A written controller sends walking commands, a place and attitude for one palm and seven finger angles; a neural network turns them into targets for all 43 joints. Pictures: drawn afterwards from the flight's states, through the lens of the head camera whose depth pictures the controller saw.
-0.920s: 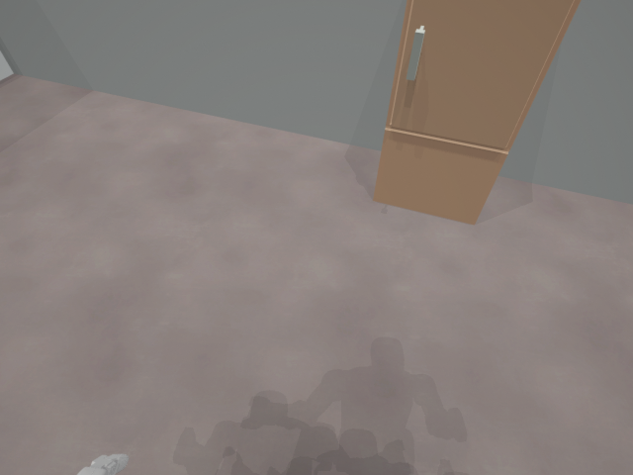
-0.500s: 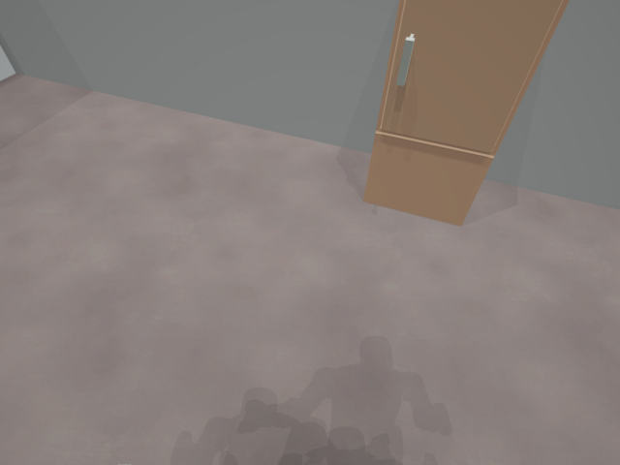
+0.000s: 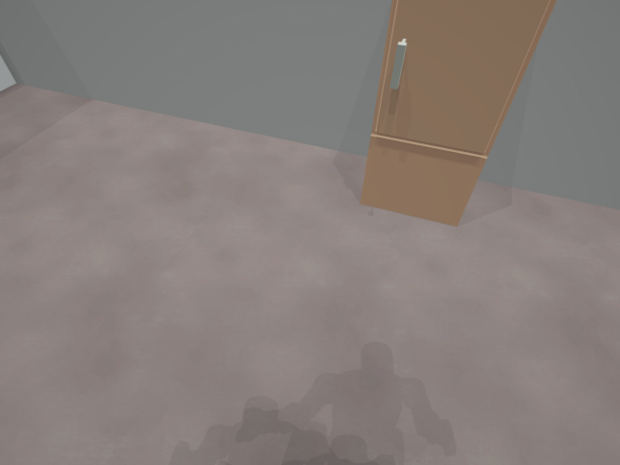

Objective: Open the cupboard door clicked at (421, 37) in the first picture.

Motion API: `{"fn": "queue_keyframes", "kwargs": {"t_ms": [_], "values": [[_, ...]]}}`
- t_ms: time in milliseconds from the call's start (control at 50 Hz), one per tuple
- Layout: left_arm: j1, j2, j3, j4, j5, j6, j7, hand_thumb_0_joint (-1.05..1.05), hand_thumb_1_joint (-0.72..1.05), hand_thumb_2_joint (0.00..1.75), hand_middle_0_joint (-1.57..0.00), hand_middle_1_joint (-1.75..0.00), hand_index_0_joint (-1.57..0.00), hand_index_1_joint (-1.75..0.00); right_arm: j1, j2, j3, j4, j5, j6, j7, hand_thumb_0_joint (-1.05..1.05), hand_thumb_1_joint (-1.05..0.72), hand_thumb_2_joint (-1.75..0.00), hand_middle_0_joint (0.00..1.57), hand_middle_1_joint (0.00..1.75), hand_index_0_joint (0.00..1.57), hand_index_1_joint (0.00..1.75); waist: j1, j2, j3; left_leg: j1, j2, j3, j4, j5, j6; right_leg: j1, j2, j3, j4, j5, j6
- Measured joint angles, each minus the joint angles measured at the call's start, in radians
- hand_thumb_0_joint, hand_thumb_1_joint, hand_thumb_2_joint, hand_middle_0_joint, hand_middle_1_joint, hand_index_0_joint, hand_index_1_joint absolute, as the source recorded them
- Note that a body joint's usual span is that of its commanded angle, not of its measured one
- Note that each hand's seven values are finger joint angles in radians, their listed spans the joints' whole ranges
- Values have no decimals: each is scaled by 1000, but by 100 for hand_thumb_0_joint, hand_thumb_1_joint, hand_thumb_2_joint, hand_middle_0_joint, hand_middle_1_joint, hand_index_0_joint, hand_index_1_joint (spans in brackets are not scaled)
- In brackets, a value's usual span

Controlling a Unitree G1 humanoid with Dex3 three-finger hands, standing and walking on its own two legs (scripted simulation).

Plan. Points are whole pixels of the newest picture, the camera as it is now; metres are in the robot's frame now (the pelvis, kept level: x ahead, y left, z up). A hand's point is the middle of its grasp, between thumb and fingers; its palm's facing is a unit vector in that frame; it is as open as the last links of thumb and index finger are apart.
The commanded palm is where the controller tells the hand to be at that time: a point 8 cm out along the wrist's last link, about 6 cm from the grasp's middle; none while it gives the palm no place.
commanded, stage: look at it before walking up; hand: left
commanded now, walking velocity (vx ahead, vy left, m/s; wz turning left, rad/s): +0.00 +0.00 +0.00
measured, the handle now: (399, 63) +1.36 -0.23 -0.06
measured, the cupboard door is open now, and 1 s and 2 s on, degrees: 0 0 0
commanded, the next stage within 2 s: walk to a spot facing it in 0.52 s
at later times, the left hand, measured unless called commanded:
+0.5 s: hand out of the picture +0.06 +0.25 -0.16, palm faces -0.03 -0.94 -0.33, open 7.4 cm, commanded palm none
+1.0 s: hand out of the picture +0.07 +0.18 -0.19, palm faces -0.07 -0.98 -0.20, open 7.3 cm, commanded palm none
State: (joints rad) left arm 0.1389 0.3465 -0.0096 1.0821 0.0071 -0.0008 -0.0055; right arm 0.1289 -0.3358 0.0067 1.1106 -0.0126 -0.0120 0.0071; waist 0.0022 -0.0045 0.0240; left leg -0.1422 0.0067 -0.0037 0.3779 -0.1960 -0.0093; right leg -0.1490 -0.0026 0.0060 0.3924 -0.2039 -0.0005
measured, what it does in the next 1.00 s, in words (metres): shifts its weight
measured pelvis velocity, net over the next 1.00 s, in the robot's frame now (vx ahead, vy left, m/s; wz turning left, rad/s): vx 0.07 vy -0.02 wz -0.13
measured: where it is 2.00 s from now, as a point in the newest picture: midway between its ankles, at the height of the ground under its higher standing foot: (340, 411)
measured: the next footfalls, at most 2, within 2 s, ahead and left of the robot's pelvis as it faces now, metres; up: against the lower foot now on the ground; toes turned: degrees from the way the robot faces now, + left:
left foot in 1.30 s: +0.34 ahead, +0.10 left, +0.00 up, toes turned -8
right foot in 1.82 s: +0.43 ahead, -0.22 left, +0.00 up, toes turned -41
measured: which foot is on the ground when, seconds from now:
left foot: down 0.00-0.96, up 0.98-1.00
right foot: down 0.00-1.00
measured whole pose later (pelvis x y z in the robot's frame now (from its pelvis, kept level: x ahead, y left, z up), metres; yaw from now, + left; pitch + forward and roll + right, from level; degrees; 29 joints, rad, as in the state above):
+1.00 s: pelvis +0.07 -0.02 -0.03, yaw -7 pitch +0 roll -1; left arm 0.37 0.20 0.03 1.03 0.02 -0.02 -0.03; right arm 0.30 -0.23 -0.03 1.08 -0.02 -0.01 0.00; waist 0.02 0.03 0.01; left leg -0.26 0.10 0.08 0.83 -0.50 -0.02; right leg -0.25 0.05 -0.01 0.65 -0.40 -0.04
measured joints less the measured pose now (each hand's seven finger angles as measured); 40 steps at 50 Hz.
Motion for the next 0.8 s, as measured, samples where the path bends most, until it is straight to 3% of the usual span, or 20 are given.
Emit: {"fn": "queue_keyframes", "kwargs": {"t_ms": [660,800], "values": [[5,-2,-1,11,1,-3,1,0,90,90,-21,-30,-21,-30,-14,0,1,4,1,-2,0,0,-91,-89,21,30,21,30,4,0,10,-7,1,1,-11,6,0,-5,1,1,-16,9,2],[92,-47,14,-18,10,28,-11,0,90,90,-20,-30,-20,-30,37,47,-6,-28,-12,11,0,0,-91,-89,20,30,21,30,21,1,-31,-33,24,49,90,-93,3,-54,25,48,89,-83,-11]]}}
